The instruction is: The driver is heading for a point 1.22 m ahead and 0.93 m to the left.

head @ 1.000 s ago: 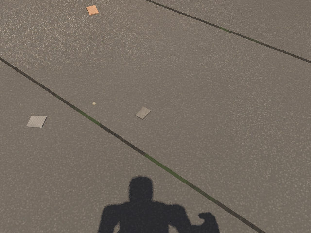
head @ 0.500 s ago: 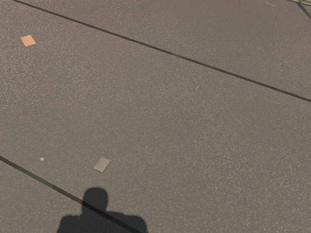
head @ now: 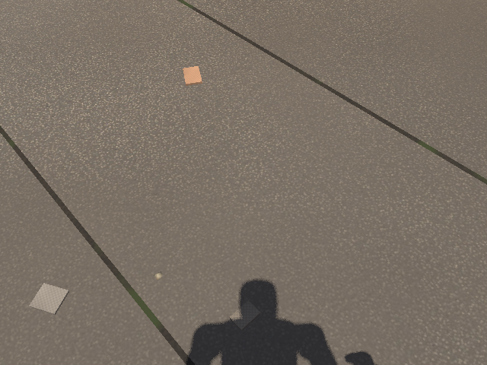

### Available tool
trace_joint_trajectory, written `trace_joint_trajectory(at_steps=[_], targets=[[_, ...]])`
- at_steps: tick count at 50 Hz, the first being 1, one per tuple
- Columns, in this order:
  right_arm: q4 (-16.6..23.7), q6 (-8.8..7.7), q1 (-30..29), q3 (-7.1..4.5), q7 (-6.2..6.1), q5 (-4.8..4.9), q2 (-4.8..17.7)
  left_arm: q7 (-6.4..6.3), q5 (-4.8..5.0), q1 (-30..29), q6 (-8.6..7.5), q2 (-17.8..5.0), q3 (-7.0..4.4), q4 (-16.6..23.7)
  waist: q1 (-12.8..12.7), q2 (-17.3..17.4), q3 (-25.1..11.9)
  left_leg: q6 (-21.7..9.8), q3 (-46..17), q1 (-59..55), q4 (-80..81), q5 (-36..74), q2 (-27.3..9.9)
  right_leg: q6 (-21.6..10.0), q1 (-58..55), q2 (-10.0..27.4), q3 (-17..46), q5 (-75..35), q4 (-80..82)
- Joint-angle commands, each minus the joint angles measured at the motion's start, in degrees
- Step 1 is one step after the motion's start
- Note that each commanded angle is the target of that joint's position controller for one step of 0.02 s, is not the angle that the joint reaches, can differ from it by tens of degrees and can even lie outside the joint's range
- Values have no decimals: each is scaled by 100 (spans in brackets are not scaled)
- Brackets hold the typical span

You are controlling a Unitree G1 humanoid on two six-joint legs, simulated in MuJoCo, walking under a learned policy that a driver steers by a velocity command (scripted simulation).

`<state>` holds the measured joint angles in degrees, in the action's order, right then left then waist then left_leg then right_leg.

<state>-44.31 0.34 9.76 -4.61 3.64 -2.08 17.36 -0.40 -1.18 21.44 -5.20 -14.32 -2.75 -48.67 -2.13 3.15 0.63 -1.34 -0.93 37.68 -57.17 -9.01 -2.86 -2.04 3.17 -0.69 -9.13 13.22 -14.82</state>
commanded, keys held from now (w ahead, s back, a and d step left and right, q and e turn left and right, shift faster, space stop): w+q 0.78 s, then q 0.22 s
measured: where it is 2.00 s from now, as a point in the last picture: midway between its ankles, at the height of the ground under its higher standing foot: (205, 325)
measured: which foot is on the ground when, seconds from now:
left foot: up 0.00-0.18, down 0.20-0.74, up 0.76-1.00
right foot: down 0.00-0.20, up 0.22-0.72, down 0.74-1.00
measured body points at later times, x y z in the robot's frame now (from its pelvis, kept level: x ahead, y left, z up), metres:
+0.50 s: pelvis +0.26 +0.08 +0.00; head +0.29 +0.10 +0.45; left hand +0.33 +0.37 -0.12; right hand +0.37 -0.18 -0.12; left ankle +0.22 +0.11 -0.75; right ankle +0.41 -0.07 -0.68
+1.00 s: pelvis +0.52 +0.12 +0.00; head +0.56 +0.13 +0.45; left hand +0.43 +0.39 -0.11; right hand +0.78 -0.04 -0.13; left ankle +0.48 +0.23 -0.67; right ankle +0.58 +0.05 -0.75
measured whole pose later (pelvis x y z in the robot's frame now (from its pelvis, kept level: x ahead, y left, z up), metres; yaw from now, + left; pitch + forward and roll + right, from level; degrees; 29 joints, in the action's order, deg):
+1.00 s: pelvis +0.52 +0.12 +0.00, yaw +36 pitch +0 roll +0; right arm -42.2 1.2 11.9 -4.3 2.0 -1.5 18.6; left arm -0.5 -0.9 15.5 -3.5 -14.8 -1.9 -43.8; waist -0.4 3.0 4.6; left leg -0.8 -1.7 33.0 -61.7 -17.7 1.5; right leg -2.4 10.7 0.6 -7.6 11.3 -21.7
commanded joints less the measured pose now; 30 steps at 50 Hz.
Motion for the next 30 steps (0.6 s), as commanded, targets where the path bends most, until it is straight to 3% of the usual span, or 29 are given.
trace_joint_trajectory(at_steps=[1, 5, 7, 9, 10, 11, 12, 13, 14, 15, 17, 19, 21, 24, 30], targets=[[532, -61, -537, 113, 102, 15, -49, 9, 0, -167, -91, -599, -118, 285, 73, -824, 287, -2, 152, 194, 833, 662, -102, -561, 9, 1395, 421, -2024, 600], [803, -69, -1138, 169, 156, -13, -8, -31, 1, 150, -32, -828, -184, 99, -67, -798, 447, -280, 603, -247, 1817, 460, 6, -454, -323, 1562, 41, -2481, 441], [852, -64, -1130, 149, 117, -45, 61, -60, -4, 255, 41, -946, -202, 10, -14, -844, 357, -497, 831, -598, 2087, -34, 254, -378, -642, 1611, -192, -3806, -82], [711, -90, -499, 66, 33, -78, 215, -93, -8, 317, 142, -1144, -236, -54, 290, -938, -114, -776, 998, -1482, 2274, -607, 703, -332, -819, 1624, -390, -5413, -1387], [449, -145, 367, -22, -33, -116, 349, -101, 17, 275, 193, -1178, -230, -28, 685, -777, -616, -956, 927, -2624, 2680, -440, 889, -237, -414, 1545, -518, -5123, -2601], [187, -167, 1326, -187, -141, -164, 787, -87, -18, 288, 200, -1037, -181, 135, 1056, -237, -1264, -1232, -185, -4159, 2915, -1010, 154, -63, 787, 1397, -543, -3314, -4296], [305, -141, 1090, -328, -217, -52, 1455, 48, -14, 461, 171, -373, -48, 575, 562, 1168, -1668, -1969, -3230, -5765, 3317, -1036, -1553, 287, 3360, 308, -246, 1875, -6226], [395, -77, 1410, -332, -261, 104, 1391, 57, -60, -299, 125, -884, -148, 727, 1009, 245, -1822, -2067, -4105, -5721, 3921, -599, -1696, 274, 3913, 171, 932, 1699, -6672], [250, -66, 1154, -285, -311, 123, 1214, 78, 33, -662, 72, -810, -126, 855, 829, 18, -977, -1940, -3085, -5145, 3958, 79, -1519, 212, 4210, 477, 1058, 1010, -6471], [215, -93, 907, -201, -330, 154, 898, 64, 38, -572, 19, -732, -80, 788, 558, -236, -441, -1743, -2488, -4300, 4024, 885, -1259, 199, 3903, 669, 1020, 633, -5891], [278, -169, 468, -98, -351, 193, 594, 61, -120, -296, 163, -706, -78, 680, 113, -245, -202, -1518, -1765, -3303, 4200, 1659, -732, 303, 3140, 820, 1071, 586, -5316], [261, -279, 509, -73, -313, 221, 554, 101, -183, -221, 341, -637, -80, 675, -1, -217, -256, -1542, -1558, -2958, 4314, 1958, -539, 411, 2889, 781, 1007, 593, -5021], [194, -326, 686, -110, -300, 205, 677, 129, -169, -490, 412, -538, -61, 771, 36, -201, -124, -1514, -1482, -2747, 4488, 1622, -395, 490, 3032, 750, 939, 230, -4615], [89, -332, 1078, -121, -301, 200, 696, 136, -153, -1288, 422, -531, -51, 1025, 292, -99, 164, -1393, -1613, -2862, 4641, 1210, -308, 568, 3528, 720, 943, -475, -3823], [-55, -334, 1736, -142, -361, 166, 750, 194, -89, -2393, 335, -504, 25, 1388, 718, -3, 204, -1233, -1847, -3624, 4230, 1866, -320, 505, 3681, 390, 980, -1145, -2554]])
Velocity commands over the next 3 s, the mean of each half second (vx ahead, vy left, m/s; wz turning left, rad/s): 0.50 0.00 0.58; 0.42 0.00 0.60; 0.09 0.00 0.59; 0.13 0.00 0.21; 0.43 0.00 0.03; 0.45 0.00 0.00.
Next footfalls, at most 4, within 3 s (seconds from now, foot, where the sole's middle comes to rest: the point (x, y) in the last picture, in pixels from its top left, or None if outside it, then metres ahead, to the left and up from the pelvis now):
0.20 left None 0.26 0.12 -0.78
0.74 right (252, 322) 0.61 0.06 -0.78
1.22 left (164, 325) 0.60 0.31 -0.78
1.70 right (222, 291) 0.71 0.16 -0.78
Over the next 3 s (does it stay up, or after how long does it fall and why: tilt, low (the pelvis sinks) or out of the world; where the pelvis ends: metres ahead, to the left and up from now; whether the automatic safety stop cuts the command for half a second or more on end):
stays up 0.88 0.61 -0.01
